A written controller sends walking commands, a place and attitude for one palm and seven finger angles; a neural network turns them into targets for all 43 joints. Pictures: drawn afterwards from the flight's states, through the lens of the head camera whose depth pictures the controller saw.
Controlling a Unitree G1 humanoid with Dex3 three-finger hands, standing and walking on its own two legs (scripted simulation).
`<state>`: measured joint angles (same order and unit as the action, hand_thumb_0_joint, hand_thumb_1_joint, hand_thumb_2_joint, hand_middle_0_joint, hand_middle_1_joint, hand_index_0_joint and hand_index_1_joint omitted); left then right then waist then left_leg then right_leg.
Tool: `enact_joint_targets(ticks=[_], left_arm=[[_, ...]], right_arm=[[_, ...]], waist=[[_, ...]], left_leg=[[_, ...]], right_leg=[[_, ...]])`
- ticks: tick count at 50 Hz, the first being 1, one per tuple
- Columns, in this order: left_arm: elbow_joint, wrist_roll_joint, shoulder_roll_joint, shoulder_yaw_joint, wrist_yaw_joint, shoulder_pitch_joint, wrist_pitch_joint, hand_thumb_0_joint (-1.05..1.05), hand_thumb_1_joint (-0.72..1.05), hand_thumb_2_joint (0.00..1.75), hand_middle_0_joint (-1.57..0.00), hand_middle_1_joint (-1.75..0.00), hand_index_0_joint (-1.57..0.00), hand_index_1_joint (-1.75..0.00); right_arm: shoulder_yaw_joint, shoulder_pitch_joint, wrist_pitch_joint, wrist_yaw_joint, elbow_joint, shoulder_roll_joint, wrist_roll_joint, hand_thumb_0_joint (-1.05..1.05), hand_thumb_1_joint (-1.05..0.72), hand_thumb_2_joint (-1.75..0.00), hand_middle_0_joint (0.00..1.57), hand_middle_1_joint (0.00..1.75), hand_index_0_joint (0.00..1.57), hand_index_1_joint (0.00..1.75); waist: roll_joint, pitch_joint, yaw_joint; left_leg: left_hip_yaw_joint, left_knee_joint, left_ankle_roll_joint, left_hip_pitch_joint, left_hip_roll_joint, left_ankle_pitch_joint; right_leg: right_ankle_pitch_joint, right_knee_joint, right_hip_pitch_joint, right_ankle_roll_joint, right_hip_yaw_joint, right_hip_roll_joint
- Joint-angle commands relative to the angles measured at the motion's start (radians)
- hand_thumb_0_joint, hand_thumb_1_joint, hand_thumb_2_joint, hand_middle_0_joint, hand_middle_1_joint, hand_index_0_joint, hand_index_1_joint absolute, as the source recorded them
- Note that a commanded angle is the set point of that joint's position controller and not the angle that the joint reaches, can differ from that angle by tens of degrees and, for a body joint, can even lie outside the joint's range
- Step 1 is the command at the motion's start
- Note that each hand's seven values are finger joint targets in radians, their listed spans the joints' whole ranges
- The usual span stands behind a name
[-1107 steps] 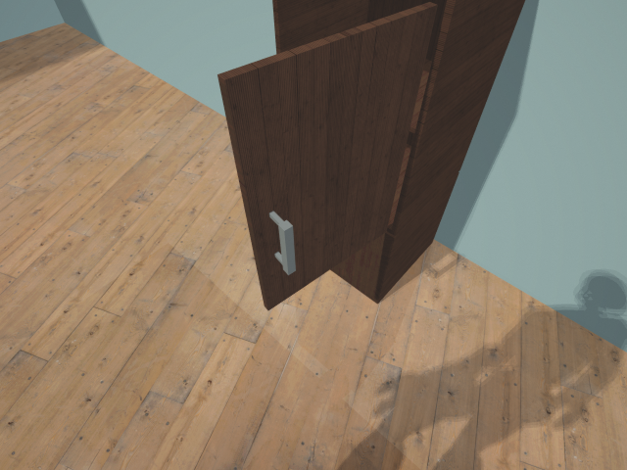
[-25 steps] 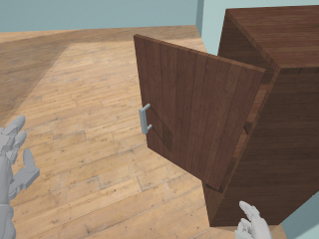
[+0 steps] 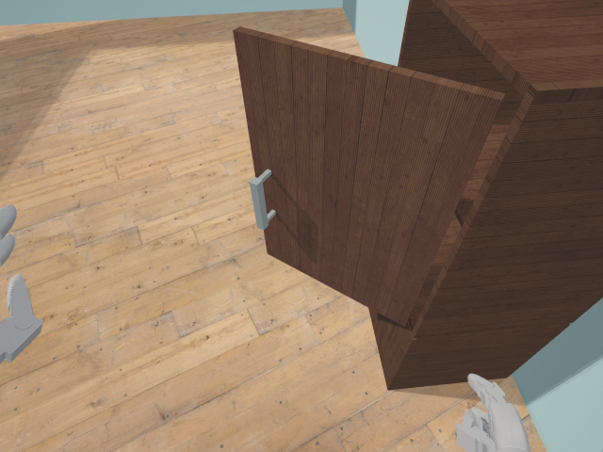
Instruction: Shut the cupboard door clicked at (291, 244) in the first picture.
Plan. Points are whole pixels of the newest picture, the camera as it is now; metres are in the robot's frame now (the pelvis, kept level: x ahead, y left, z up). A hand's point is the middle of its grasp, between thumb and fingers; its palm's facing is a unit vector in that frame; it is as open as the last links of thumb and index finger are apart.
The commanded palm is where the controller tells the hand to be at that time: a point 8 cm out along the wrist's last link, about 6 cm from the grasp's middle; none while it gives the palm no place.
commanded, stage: step back with the hand held close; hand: left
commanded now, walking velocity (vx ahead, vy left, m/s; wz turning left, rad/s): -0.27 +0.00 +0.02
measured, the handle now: (264, 200) +0.62 +0.13 -0.09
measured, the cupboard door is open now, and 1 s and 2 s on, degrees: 52 52 52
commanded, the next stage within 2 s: stop stepping back and stand still in 1.32 s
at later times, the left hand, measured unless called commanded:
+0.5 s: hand out of the picture +0.13 +0.28 +0.16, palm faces +0.50 -0.75 -0.43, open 7.4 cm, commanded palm +0.06 +0.30 +0.18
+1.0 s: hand out of the picture +0.06 +0.26 +0.17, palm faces +0.44 -0.79 -0.44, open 7.4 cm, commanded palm +0.00 +0.30 +0.18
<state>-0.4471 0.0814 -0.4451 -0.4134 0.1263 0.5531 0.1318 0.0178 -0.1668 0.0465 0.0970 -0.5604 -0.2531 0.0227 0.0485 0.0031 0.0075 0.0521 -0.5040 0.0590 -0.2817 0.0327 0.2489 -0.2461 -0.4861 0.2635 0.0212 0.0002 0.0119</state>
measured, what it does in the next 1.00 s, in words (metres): walks backwards: right foot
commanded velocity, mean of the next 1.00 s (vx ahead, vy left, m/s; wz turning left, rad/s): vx -0.35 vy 0.00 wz -0.01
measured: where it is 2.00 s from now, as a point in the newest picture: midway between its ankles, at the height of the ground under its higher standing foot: outside the picture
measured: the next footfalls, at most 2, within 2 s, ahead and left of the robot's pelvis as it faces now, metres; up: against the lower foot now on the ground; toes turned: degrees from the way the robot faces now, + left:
right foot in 0.74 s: -0.06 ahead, -0.14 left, +0.00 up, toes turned +7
right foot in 1.36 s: -0.24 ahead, -0.14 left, +0.00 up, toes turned +3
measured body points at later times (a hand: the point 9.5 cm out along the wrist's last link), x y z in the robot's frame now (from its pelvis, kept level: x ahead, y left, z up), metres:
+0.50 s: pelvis -0.07 +0.00 -0.02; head -0.06 +0.02 +0.43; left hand +0.09 +0.31 +0.19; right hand +0.10 -0.24 -0.09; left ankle +0.01 +0.08 -0.73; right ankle +0.00 -0.13 -0.74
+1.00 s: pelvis -0.13 +0.00 -0.01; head -0.11 +0.02 +0.44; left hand +0.03 +0.30 +0.19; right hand +0.07 -0.23 -0.08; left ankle +0.00 +0.08 -0.73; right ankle -0.10 -0.14 -0.74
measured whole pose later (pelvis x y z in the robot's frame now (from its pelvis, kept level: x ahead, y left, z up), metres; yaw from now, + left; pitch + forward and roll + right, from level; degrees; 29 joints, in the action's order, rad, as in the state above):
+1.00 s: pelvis -0.13 +0.00 -0.01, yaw +3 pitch +2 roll -3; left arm -0.55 0.05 -0.45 -0.43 0.15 0.55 0.27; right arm 0.00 -0.16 -0.08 0.07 -0.62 -0.20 -0.01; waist -0.01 0.02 -0.01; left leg 0.01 -0.63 0.01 -0.55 0.00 0.27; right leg -0.27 -0.57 0.34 0.01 -0.05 -0.06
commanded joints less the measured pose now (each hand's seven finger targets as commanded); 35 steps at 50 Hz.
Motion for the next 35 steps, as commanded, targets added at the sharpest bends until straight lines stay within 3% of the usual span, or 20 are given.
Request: enact_joint_targets(ticks=[1,3,4,7,8,10,13,14,17,18,19,23,25,27,28,30,32,33,35], left_arm=[[-0.198,-0.004,-0.182,-0.154,0.027,0.008,0.072,0.0,0.9,0.9,-0.2,-0.3,-0.2,-0.3],[-0.21,-0.012,-0.199,-0.174,0.029,-0.002,0.08,0.0,0.9,0.9,-0.2,-0.3,-0.2,-0.3],[-0.21,-0.013,-0.173,-0.153,0.029,-0.009,0.085,0.0,0.9,0.9,-0.2,-0.3,-0.2,-0.3],[-0.211,-0.025,-0.167,-0.155,0.033,-0.037,0.101,0.0,0.9,0.9,-0.2,-0.3,-0.2,-0.3],[-0.216,-0.035,-0.194,-0.183,0.034,-0.052,0.11,0.0,0.9,0.9,-0.2,-0.3,-0.2,-0.3],[-0.223,-0.039,-0.164,-0.16,0.034,-0.068,0.124,0.0,0.9,0.9,-0.2,-0.3,-0.2,-0.3],[-0.248,-0.051,-0.182,-0.175,0.038,-0.095,0.14,0.0,0.9,0.9,-0.2,-0.3,-0.2,-0.3],[-0.254,-0.05,-0.157,-0.152,0.038,-0.106,0.144,0.0,0.9,0.9,-0.2,-0.3,-0.2,-0.3],[-0.244,-0.056,-0.155,-0.156,0.043,-0.123,0.153,0.0,0.9,0.9,-0.2,-0.3,-0.2,-0.3],[-0.241,-0.063,-0.179,-0.181,0.044,-0.122,0.156,0.0,0.9,0.9,-0.2,-0.3,-0.2,-0.3],[-0.236,-0.059,-0.148,-0.153,0.042,-0.121,0.157,0.0,0.9,0.9,-0.2,-0.3,-0.2,-0.3],[-0.235,-0.058,-0.184,-0.17,0.053,-0.121,0.166,0.0,0.9,0.9,-0.2,-0.3,-0.2,-0.3],[-0.257,-0.048,-0.172,-0.145,0.058,-0.113,0.174,0.0,0.9,0.9,-0.2,-0.3,-0.2,-0.3],[-0.268,-0.048,-0.184,-0.163,0.064,-0.082,0.186,0.0,0.9,0.9,-0.2,-0.3,-0.2,-0.3],[-0.264,-0.052,-0.204,-0.193,0.067,-0.062,0.192,0.0,0.9,0.9,-0.2,-0.3,-0.2,-0.3],[-0.268,-0.057,-0.182,-0.198,0.063,-0.048,0.2,0.0,0.9,0.9,-0.2,-0.3,-0.2,-0.3],[-0.277,-0.06,-0.185,-0.219,0.053,-0.057,0.208,0.0,0.9,0.9,-0.2,-0.3,-0.2,-0.3],[-0.248,-0.066,-0.209,-0.246,0.049,-0.047,0.206,0.0,0.9,0.9,-0.2,-0.3,-0.2,-0.3],[-0.244,-0.053,-0.169,-0.208,0.036,-0.042,0.206,0.0,0.9,0.9,-0.2,-0.3,-0.2,-0.3]], right_arm=[[0.036,0.088,-0.048,0.014,0.173,-0.116,0.002,0.0,-0.9,-0.9,0.2,0.3,0.2,0.3],[0.037,0.09,-0.056,0.014,0.173,-0.126,-0.002,0.0,-0.9,-0.9,0.2,0.3,0.2,0.3],[0.032,0.087,-0.059,0.014,0.176,-0.119,0.0,0.0,-0.9,-0.9,0.2,0.3,0.2,0.3],[0.031,0.079,-0.073,0.014,0.177,-0.125,-0.001,0.0,-0.9,-0.9,0.2,0.3,0.2,0.3],[0.035,0.086,-0.08,0.016,0.174,-0.134,-0.004,0.0,-0.9,-0.9,0.2,0.3,0.2,0.3],[0.032,0.069,-0.093,0.013,0.174,-0.128,-0.002,0.0,-0.9,-0.9,0.2,0.3,0.2,0.3],[0.035,0.061,-0.115,0.01,0.165,-0.136,-0.008,0.0,-0.9,-0.9,0.2,0.3,0.2,0.3],[0.03,0.058,-0.12,0.011,0.165,-0.129,-0.009,0.0,-0.9,-0.9,0.2,0.3,0.2,0.3],[0.032,0.049,-0.135,0.009,0.153,-0.13,-0.014,0.0,-0.9,-0.9,0.2,0.3,0.2,0.3],[0.035,0.047,-0.14,0.008,0.146,-0.136,-0.018,0.0,-0.9,-0.9,0.2,0.3,0.2,0.3],[0.032,0.042,-0.141,0.006,0.148,-0.124,-0.015,0.0,-0.9,-0.9,0.2,0.3,0.2,0.3],[0.036,0.033,-0.145,-0.005,0.127,-0.122,-0.024,0.0,-0.9,-0.9,0.2,0.3,0.2,0.3],[0.027,0.034,-0.145,-0.011,0.121,-0.104,-0.023,0.0,-0.9,-0.9,0.2,0.3,0.2,0.3],[0.028,0.035,-0.148,-0.009,0.119,-0.108,-0.022,0.0,-0.9,-0.9,0.2,0.3,0.2,0.3],[0.033,0.046,-0.152,-0.004,0.119,-0.118,-0.023,0.0,-0.9,-0.9,0.2,0.3,0.2,0.3],[0.033,0.055,-0.157,0.001,0.128,-0.126,-0.018,0.0,-0.9,-0.9,0.2,0.3,0.2,0.3],[0.044,0.061,-0.168,0.005,0.128,-0.132,-0.024,0.0,-0.9,-0.9,0.2,0.3,0.2,0.3],[0.05,0.066,-0.175,0.005,0.131,-0.137,-0.025,0.0,-0.9,-0.9,0.2,0.3,0.2,0.3],[0.047,0.058,-0.179,0.0,0.119,-0.127,-0.031,0.0,-0.9,-0.9,0.2,0.3,0.2,0.3]], waist=[[0.004,0.172,0.004],[0.029,0.153,0.007],[0.033,0.136,0.002],[0.045,0.092,-0.004],[0.052,0.086,-0.001],[0.049,0.084,-0.007],[0.053,0.088,-0.007],[0.063,0.077,-0.01],[0.064,0.069,-0.009],[0.049,0.074,-0.006],[0.027,0.067,-0.01],[-0.054,0.041,-0.015],[-0.069,0.057,-0.022],[-0.022,0.086,-0.023],[0.022,0.093,-0.018],[0.11,0.121,-0.011],[0.181,0.126,-0.004],[0.167,0.116,0.0],[0.109,0.086,-0.005]], left_leg=[[-0.141,0.111,-0.001,-0.099,-0.15,-0.233],[-0.16,0.141,0.014,-0.191,-0.154,-0.098],[-0.164,0.151,0.018,-0.233,-0.157,-0.036],[-0.187,0.189,0.039,-0.374,-0.165,0.226],[-0.199,0.202,0.047,-0.425,-0.169,0.303],[-0.201,0.193,0.05,-0.457,-0.166,0.371],[-0.22,0.195,0.054,-0.472,-0.17,0.411],[-0.218,0.196,0.054,-0.488,-0.173,0.417],[-0.22,0.184,0.058,-0.532,-0.179,0.456],[-0.224,0.174,0.058,-0.535,-0.176,0.462],[-0.204,0.144,0.05,-0.52,-0.161,0.446],[-0.159,-0.006,0.008,-0.396,-0.097,0.353],[-0.149,-0.027,-0.008,-0.3,-0.082,0.269],[-0.165,0.031,0.003,-0.298,-0.1,0.28],[-0.198,0.091,0.018,-0.355,-0.13,0.308],[-0.272,0.226,0.056,-0.537,-0.212,0.427],[-0.337,0.304,0.087,-0.631,-0.288,0.499],[-0.364,0.313,0.097,-0.656,-0.306,0.521],[-0.339,0.26,0.086,-0.584,-0.29,0.412]], right_leg=[[0.312,-0.052,-0.174,-0.013,-0.038,0.035],[0.262,-0.067,-0.211,-0.009,-0.041,0.024],[0.24,-0.077,-0.219,-0.009,-0.042,0.023],[0.164,-0.108,-0.253,-0.006,-0.051,0.011],[0.144,-0.116,-0.281,-0.005,-0.056,0.006],[0.106,-0.128,-0.275,-0.008,-0.062,0.006],[0.076,-0.147,-0.267,-0.009,-0.061,-0.002],[0.066,-0.163,-0.259,-0.009,-0.057,-0.003],[0.05,-0.186,-0.27,-0.01,-0.067,-0.009],[0.038,-0.174,-0.276,-0.013,-0.078,-0.005],[0.026,-0.151,-0.246,-0.02,-0.093,0.009],[-0.113,0.023,-0.044,-0.07,-0.213,0.099],[-0.129,0.064,0.041,-0.081,-0.204,0.12],[-0.116,0.035,0.013,-0.059,-0.147,0.082],[-0.074,-0.017,-0.059,-0.045,-0.115,0.049],[0.023,-0.205,-0.26,-0.015,-0.045,-0.031],[0.078,-0.334,-0.355,0.002,-0.02,-0.089],[0.045,-0.359,-0.371,0.005,-0.029,-0.107],[0.034,-0.308,-0.299,-0.007,-0.05,-0.101]])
